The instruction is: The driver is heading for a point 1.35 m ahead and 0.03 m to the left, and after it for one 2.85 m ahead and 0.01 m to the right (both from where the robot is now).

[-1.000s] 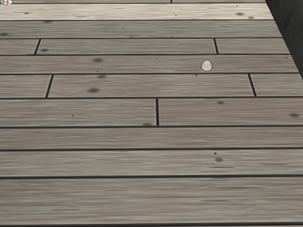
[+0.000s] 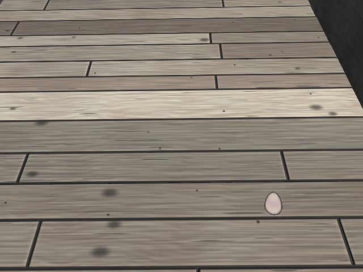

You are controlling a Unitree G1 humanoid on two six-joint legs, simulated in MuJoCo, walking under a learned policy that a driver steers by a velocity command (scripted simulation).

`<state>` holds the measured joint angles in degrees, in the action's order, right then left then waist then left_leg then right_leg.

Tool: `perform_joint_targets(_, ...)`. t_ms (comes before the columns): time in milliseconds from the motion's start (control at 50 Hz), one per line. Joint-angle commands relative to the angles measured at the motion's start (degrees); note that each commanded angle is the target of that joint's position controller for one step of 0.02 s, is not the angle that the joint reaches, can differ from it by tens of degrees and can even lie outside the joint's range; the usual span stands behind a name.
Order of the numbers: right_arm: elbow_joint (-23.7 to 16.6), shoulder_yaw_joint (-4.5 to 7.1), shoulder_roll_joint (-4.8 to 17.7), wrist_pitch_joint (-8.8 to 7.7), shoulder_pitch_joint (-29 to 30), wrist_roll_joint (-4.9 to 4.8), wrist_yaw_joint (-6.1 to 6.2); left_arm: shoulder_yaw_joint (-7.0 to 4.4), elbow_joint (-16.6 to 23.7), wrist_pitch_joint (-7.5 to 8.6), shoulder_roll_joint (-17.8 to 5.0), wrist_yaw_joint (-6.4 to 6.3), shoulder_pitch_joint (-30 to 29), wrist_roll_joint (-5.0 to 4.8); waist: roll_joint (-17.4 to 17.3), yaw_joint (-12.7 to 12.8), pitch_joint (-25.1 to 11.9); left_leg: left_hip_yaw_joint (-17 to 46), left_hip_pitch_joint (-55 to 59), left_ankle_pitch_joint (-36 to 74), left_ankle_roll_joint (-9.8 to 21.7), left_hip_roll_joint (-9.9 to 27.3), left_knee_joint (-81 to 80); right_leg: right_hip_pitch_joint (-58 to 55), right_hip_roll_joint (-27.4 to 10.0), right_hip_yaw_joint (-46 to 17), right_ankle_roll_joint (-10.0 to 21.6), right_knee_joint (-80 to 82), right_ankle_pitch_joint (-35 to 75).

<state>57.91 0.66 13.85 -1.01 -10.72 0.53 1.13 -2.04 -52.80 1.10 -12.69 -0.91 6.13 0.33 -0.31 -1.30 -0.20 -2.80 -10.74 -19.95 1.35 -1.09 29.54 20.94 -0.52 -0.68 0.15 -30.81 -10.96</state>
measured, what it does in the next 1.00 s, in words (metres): stands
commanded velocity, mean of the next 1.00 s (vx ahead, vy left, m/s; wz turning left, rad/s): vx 0.01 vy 0.00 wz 0.00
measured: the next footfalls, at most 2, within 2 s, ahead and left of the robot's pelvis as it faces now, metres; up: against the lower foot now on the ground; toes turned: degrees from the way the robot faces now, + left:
right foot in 1.90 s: +0.22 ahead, -0.19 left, +0.00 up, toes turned -6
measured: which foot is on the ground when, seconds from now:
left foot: down 0.00-1.00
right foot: down 0.00-1.00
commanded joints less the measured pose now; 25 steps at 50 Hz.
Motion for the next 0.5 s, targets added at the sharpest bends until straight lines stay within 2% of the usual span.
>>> perform_joint_targets(20, -0.48, 1.35, 6.20, 0.23, -3.44, -0.20, 0.45, -1.56, 1.88, 0.82, -6.82, -0.29, -0.73, -0.20, 3.26, -0.25, -5.11, 2.41, -2.99, 11.56, 0.89, 3.23, -3.13, -10.32, -4.75, -5.06, 5.02, 1.91, 21.72)
perform_joint_targets(100, 0.43, 1.48, 5.61, 0.50, -3.27, -0.35, 0.63, -1.76, 0.74, 0.46, -6.77, -0.53, -0.83, -0.37, 1.69, 0.04, -5.26, 2.36, -2.46, 13.50, 0.65, 3.39, -2.44, -11.04, -4.36, -4.54, 5.70, 0.86, 23.12)
perform_joint_targets(220, 1.66, 1.58, 4.93, 1.01, -3.89, -0.27, 0.95, -1.95, -0.59, -0.41, -6.26, -0.74, -1.55, -0.35, 0.72, 0.11, -3.08, 2.50, -3.04, 11.30, 0.80, 3.68, -3.05, -9.90, -3.42, -3.74, 5.37, 1.40, 17.58)
perform_joint_targets(500, 3.55, 1.34, 3.28, 0.15, -6.34, -0.12, 1.24, -2.01, -4.18, -1.41, -5.17, -1.18, -1.52, -0.23, 0.23, 0.79, 1.21, 3.10, -6.27, 3.14, 0.71, 4.25, -7.32, -10.86, -1.91, -2.81, 3.60, 4.12, 8.09)
Keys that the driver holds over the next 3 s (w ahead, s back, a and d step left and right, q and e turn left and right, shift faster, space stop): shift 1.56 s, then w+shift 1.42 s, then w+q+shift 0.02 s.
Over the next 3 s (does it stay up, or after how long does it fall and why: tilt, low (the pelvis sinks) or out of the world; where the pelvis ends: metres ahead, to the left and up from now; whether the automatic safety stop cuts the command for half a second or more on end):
stays up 1.05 -0.11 -0.01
